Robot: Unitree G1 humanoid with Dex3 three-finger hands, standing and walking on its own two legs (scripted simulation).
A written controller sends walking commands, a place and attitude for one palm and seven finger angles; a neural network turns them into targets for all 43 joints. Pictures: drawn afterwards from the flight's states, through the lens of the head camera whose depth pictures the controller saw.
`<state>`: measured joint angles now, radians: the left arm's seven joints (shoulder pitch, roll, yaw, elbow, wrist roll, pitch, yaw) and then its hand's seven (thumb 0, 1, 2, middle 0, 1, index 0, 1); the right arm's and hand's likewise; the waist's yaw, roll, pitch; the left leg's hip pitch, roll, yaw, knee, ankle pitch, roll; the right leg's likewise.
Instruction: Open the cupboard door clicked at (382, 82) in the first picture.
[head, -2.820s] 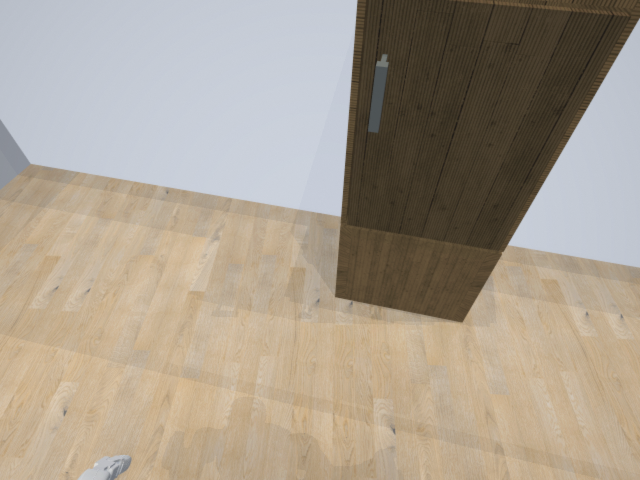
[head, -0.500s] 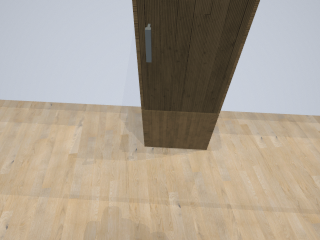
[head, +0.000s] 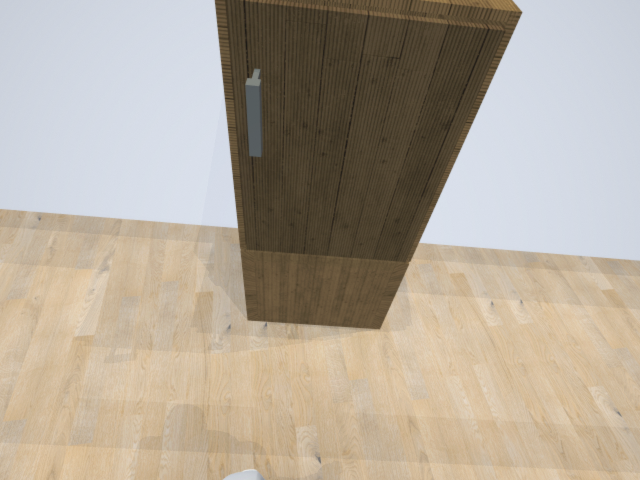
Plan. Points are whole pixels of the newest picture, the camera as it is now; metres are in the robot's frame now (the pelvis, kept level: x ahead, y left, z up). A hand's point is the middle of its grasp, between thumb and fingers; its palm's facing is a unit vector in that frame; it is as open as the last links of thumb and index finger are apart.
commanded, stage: take the last steps up to it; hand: left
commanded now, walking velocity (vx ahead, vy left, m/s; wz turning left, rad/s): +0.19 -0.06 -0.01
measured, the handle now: (256, 113) +0.67 +0.18 +0.09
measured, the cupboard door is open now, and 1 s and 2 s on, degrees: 0 0 0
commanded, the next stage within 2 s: come to a stop and stand still in 0.08 s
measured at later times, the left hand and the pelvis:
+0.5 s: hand (212, 443) +0.19 +0.16 -0.17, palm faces -0.03 -0.98 -0.21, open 7.4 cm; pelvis +0.13 -0.02 +0.01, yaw -2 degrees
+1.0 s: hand out of the picture +0.11 +0.19 -0.16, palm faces +0.09 -0.96 -0.25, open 7.4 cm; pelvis +0.08 -0.01 +0.01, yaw +1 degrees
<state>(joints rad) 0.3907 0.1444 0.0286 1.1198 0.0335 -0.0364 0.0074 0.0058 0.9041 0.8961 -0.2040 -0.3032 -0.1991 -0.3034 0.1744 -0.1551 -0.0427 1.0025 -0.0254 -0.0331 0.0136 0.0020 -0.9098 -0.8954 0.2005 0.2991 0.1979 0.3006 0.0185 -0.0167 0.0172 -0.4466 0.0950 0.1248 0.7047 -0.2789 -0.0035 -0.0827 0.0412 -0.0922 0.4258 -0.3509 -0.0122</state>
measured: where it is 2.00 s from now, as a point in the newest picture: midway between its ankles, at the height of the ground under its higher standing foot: outside the picture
